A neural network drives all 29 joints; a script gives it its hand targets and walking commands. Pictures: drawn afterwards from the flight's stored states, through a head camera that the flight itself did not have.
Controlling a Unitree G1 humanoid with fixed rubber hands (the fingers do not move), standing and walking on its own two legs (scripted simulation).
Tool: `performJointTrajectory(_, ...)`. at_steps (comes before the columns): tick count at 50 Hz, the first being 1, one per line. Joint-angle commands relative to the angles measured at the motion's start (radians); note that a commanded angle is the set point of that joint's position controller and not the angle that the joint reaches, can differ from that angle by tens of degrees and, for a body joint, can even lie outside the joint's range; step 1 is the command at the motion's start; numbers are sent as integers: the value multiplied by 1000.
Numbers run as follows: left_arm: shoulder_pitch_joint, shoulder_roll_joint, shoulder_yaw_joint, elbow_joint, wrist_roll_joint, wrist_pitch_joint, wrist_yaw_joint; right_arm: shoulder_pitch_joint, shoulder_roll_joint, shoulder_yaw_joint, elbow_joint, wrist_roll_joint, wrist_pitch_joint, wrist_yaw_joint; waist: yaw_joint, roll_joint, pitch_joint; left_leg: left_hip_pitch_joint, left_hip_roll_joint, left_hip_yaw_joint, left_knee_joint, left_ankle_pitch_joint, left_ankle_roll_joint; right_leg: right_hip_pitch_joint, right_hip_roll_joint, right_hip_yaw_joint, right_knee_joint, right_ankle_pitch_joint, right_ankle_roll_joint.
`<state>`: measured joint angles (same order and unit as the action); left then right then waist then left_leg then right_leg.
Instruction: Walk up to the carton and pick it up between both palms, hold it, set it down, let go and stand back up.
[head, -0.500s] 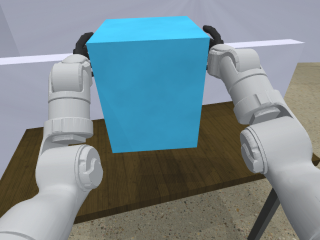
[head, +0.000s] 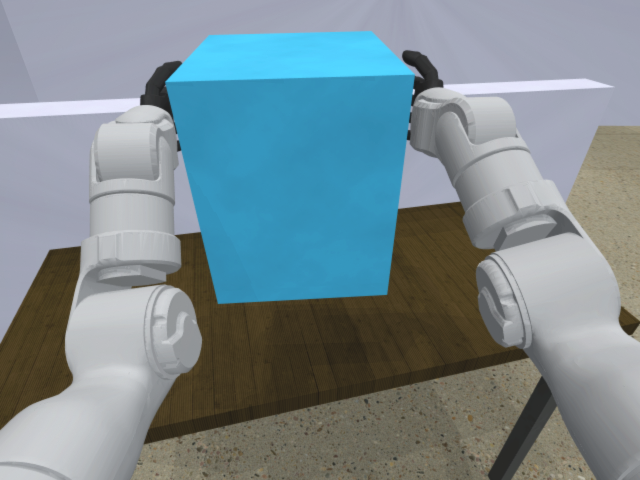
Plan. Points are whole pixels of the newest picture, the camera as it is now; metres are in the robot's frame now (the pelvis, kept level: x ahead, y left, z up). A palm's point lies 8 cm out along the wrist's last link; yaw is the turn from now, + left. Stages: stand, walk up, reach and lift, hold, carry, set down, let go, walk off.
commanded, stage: hold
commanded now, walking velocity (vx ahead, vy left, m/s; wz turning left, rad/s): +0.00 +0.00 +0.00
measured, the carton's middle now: (297, 163) +0.38 +0.00 +0.28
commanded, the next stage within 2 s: none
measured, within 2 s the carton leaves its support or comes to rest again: neither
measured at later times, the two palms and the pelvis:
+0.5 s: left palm (161, 139) +0.37 +0.15 +0.32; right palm (425, 117) +0.36 -0.14 +0.34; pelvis +0.00 +0.00 +0.00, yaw +0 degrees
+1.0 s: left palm (168, 121) +0.37 +0.14 +0.34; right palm (439, 114) +0.35 -0.15 +0.34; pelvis +0.00 +0.00 +0.00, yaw +0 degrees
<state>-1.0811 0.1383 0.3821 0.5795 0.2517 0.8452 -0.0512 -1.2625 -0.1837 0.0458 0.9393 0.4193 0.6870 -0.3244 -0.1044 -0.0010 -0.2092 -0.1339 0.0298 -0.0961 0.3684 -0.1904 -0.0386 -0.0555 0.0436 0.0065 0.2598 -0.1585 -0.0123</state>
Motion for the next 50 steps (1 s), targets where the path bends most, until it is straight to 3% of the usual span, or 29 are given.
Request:
performJointTrajectory(1, -703, -533, -261, -109, -160, -59, -158, -635, 564, 72, -284, 156, -37, 154, 3, 50, -235, 55, -63, 56, -23, 251, -30, 87, 31, 8, -6, 213, 38)
performJointTrajectory(10, -741, -575, -331, -188, -196, -63, -125, -627, 580, 81, -290, 162, -49, 168, -7, 82, -243, 66, -60, 57, -19, 257, -47, 59, 38, 2, -6, 188, 42)
performJointTrajectory(21, -741, -570, -313, -141, -191, -70, -108, -641, 585, 67, -247, 149, -54, 174, 2, 63, -238, 38, -60, 57, -35, 185, -34, 55, 35, 8, -11, 151, 43)
performJointTrajectory(33, -731, -549, -286, -108, -179, -75, -120, -649, 587, 66, -250, 150, -56, 165, 2, 40, -235, 44, -67, 59, -30, 198, -25, 65, 29, 9, -13, 186, 50)
performJointTrajectory(34, -774, -573, -348, -211, -213, -78, -118, -615, 594, 104, -283, 174, -48, 170, -28, 99, -307, 73, -58, 49, -22, 261, -43, 98, 38, 0, 9, 248, 39)
performJointTrajectory(35, -780, -576, -351, -208, -214, -70, -116, -609, 583, 106, -285, 181, -34, 169, -34, 121, -291, 67, -56, 45, -16, 273, -51, 114, 41, 2, 10, 258, 35)
performJointTrajectory(38, -769, -559, -330, -175, -214, -59, -121, -622, 585, 106, -299, 180, -22, 169, -25, 82, -266, 37, -62, 50, -29, 224, -40, 110, 34, 2, 7, 239, 42)
performJointTrajectory(39, -784, -557, -327, -178, -215, -63, -121, -623, 582, 98, -287, 177, -20, 170, -30, 89, -253, 34, -64, 53, -35, 201, -39, 97, 30, 5, 2, 213, 42)
performJointTrajectory(40, -797, -550, -304, -147, -202, -62, -121, -645, 577, 84, -264, 167, -19, 173, -13, 91, -220, 5, -63, 52, -46, 153, -34, 81, 27, 6, -3, 158, 39)
performJointTrajectory(43, -756, -556, -300, -135, -202, -60, -124, -635, 585, 98, -285, 174, -22, 173, -8, 71, -233, 4, -60, 48, -43, 176, -26, 94, 28, 9, -4, 194, 40)
performJointTrajectory(45, -757, -536, -281, -125, -193, -60, -126, -636, 594, 112, -282, 182, -15, 170, 4, 44, -230, 29, -61, 51, -38, 206, -23, 99, 32, 5, 0, 231, 47)
performJointTrajectory(49, -712, -487, -199, -47, -152, -52, -139, -632, 604, 108, -240, 167, -8, 165, 42, -33, -165, 2, -66, 63, -63, 124, 12, 79, 21, 10, -22, 172, 60)
performJointTrajectory(50, -701, -489, -196, -52, -150, -50, -145, -622, 603, 106, -253, 165, -10, 164, 35, -41, -170, 0, -67, 66, -66, 117, 16, 88, 18, 17, -26, 169, 59)
